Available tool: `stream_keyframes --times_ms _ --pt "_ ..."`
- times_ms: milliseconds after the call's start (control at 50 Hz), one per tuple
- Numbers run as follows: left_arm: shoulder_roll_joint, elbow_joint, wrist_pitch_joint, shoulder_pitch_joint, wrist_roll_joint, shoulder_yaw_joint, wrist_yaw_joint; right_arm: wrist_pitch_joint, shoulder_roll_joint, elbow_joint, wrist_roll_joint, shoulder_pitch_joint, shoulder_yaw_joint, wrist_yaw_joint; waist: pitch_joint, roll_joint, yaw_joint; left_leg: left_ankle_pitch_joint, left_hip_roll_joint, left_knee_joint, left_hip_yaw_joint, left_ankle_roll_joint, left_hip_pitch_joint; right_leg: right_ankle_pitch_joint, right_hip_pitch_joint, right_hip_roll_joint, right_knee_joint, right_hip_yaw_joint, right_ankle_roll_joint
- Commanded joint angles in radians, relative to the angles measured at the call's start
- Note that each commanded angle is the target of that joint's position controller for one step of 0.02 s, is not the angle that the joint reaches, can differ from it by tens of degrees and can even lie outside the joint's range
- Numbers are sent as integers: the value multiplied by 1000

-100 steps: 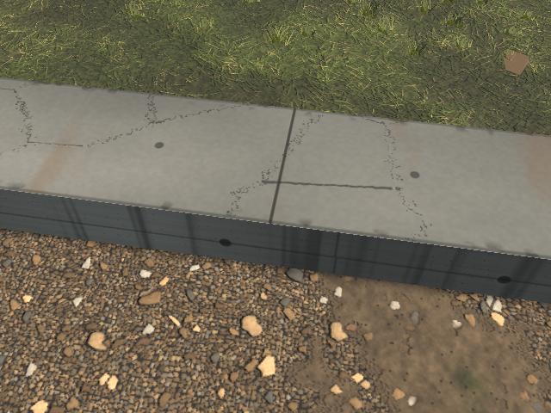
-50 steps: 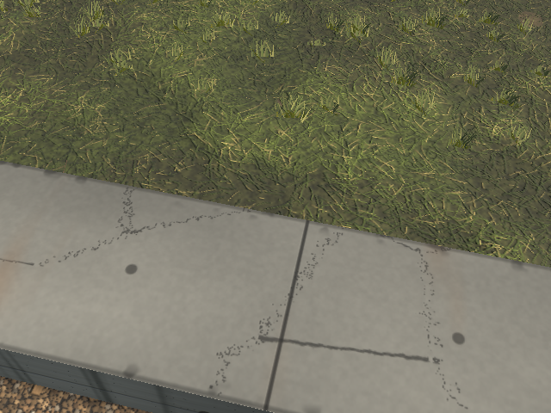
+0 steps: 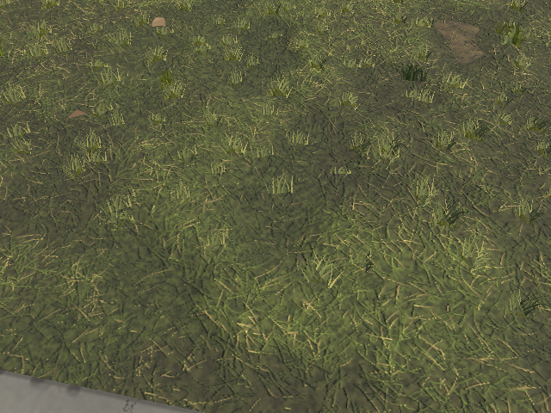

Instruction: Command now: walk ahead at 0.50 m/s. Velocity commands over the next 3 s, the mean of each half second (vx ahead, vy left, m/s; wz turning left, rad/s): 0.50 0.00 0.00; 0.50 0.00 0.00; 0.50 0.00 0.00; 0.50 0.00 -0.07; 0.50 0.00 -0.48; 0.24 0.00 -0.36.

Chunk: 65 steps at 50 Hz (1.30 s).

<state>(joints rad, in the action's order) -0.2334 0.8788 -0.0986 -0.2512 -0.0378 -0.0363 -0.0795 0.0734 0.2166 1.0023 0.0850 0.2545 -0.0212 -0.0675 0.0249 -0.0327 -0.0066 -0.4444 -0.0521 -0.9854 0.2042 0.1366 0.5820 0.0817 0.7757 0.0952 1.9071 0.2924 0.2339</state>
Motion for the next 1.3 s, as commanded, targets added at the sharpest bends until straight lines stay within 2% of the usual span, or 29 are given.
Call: stream_keyframes --times_ms 20,60,80,120,180,240,340,380,420,440,460,480,500,540,620,700,780,840,880,920,940,960,980,1000,1020,1040,1080,1120,1300 --pt "42 -68 20 -100 16 34 -6 68 -80 1 20 -156 26 -13 -27 -37 158 36 192 632 -350 -46 -5 33 205 -94 -96 -27 51" --pt "-45 -96 -3 -21 2 15 -6 109 -47 -31 19 -157 30 6 -2 76 153 200 108 693 -183 -98 67 53 53 -116 -227 -125 -12" --pt "-55 -122 -12 65 19 9 -7 115 -8 -18 18 -83 20 12 13 102 102 266 53 700 -112 -136 24 69 44 -99 -301 -161 -31" --pt "-67 -161 -28 184 12 6 -5 111 65 2 39 118 8 30 36 140 7 527 100 697 -152 -116 -248 12 144 -91 -472 -202 -120" --pt "-17 -207 2 302 6 11 11 101 62 23 10 290 8 3 14 137 -28 743 181 716 -221 -39 -542 33 224 -129 -793 -241 -200" --pt "2 -232 47 386 -17 10 3 96 63 20 -21 305 11 -25 -54 145 -24 792 242 788 -229 12 -580 65 144 -140 -1043 -276 -197" --pt "-23 -262 51 503 4 -13 4 76 116 83 -36 423 -5 -13 -75 124 -24 1098 273 740 -219 -23 -795 -81 21 -71 -1358 -366 -152" --pt "-48 -238 46 449 12 -28 16 64 165 78 -31 393 -25 -2 -42 138 18 1339 286 657 -205 -53 -825 -134 -103 -47 -1386 -376 -132" --pt "-95 -152 35 175 32 -50 43 58 179 41 -6 293 -31 2 94 125 124 1477 269 463 -196 -108 -655 -25 -522 -50 -1313 -339 -76" --pt "-126 -84 29 -30 22 -56 49 66 84 24 2 382 -4 19 317 8 126 1217 202 220 -205 -157 -354 121 -1044 -142 -1162 -252 46" --pt "-136 -21 22 -258 20 -60 57 74 34 -3 6 422 29 8 454 -207 204 373 -1 -186 -209 -234 62 86 -1455 -378 -1316 172 253" --pt "-113 57 21 -418 -23 -59 68 61 91 -53 -38 215 -1 -21 373 -128 268 -47 -50 -417 -314 -177 184 22 -1384 -392 -1490 309 172" --pt "-172 -5 17 -91 55 -61 78 89 97 -151 -170 43 -19 32 169 -119 128 -8 10 -537 -366 -122 204 87 -1064 -427 -1536 292 111" --pt "-53 -40 -8 49 42 -17 67 94 100 -178 -145 20 -21 62 62 44 27 119 89 -496 -317 -81 143 190 -746 -379 -1631 71 56" --pt "-31 0 -18 63 39 4 48 38 41 -187 -121 96 -23 73 -12 4 -70 178 191 -387 -281 -79 141 39 -515 -289 -1745 -100 25" --pt "-94 25 -22 -30 39 -5 72 37 45 -261 -83 -103 -16 77 -31 15 -16 480 186 55 -206 -118 56 138 -408 -193 -1752 -238 -15" --pt "-150 49 -15 -133 66 -24 84 34 61 -312 -107 -290 -11 68 -38 -8 63 568 137 364 -203 -133 28 36 -597 -248 -1753 -198 -27" --pt "-137 66 11 -166 63 -32 89 38 93 -340 -107 -339 -22 47 -52 -14 69 491 129 451 -223 -98 90 84 -790 -321 -1673 -164 -46" --pt "-147 61 25 -149 53 -40 91 44 122 -331 -98 -280 -37 40 -10 -39 27 411 90 489 -197 -63 -25 268 -836 -319 -1575 -174 -71" --pt "-124 34 31 -109 38 -30 91 48 201 -251 -88 7 -76 48 169 -28 -101 485 111 455 -221 6 -446 357 -705 -233 -1248 -236 -117" --pt "-38 16 15 -204 28 -5 85 45 292 -230 -67 158 -98 56 335 151 -101 497 359 430 -564 146 -885 -30 -316 -108 -856 -296 -181" --pt "-24 33 -9 -243 40 10 72 33 260 -208 -88 211 -95 56 453 314 -111 331 469 595 -923 245 -1031 -628 -90 -19 -618 -224 -205" --pt "-116 17 -23 -161 65 -18 67 26 205 -215 -96 162 -79 60 332 229 -117 166 432 641 -877 195 -944 -606 34 -83 -520 -166 -196" --pt "-138 -23 -26 -48 75 -22 68 22 177 -232 -96 73 -71 66 194 151 -99 151 399 672 -738 153 -776 -513 64 -136 -529 -201 -190" --pt "-130 -39 -21 4 63 -24 74 23 151 -238 -88 -3 -61 62 99 69 -59 211 363 717 -635 135 -591 -435 24 -180 -592 -225 -194" --pt "-124 -45 -9 6 49 -30 82 29 122 -240 -78 -48 -54 57 58 67 -17 266 329 754 -570 117 -462 -391 -49 -212 -657 -220 -196" --pt "-79 -39 16 -44 47 -26 89 36 102 -229 -78 -68 -50 46 31 105 31 305 288 807 -481 114 -345 -368 -128 -233 -727 -219 -202" --pt "-76 -50 25 -20 42 -28 94 42 134 -209 -79 -40 -60 49 11 96 38 375 279 836 -417 124 -317 -301 -108 -242 -807 -227 -217" --pt "-58 -121 14 274 52 -15 74 26 193 -132 -106 110 -79 70 -43 95 -60 411 255 823 -281 66 -432 -6 -145 -189 -1291 -280 -227"
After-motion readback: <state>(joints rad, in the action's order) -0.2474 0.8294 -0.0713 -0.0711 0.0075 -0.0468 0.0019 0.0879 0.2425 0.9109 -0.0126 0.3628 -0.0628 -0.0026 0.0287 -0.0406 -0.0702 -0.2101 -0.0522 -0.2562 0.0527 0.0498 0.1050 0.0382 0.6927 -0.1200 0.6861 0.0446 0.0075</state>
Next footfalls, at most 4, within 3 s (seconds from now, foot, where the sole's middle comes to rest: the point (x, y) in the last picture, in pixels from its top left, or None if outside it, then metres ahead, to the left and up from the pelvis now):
0.42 right None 0.46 -0.10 -0.71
0.92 left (239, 302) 0.77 0.13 -0.71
1.44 right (327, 224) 1.03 -0.12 -0.71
1.96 left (243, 157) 1.32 0.13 -0.71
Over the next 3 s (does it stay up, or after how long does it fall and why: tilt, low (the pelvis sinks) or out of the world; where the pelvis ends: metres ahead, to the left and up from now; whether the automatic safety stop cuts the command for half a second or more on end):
stays up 1.60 -0.11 0.06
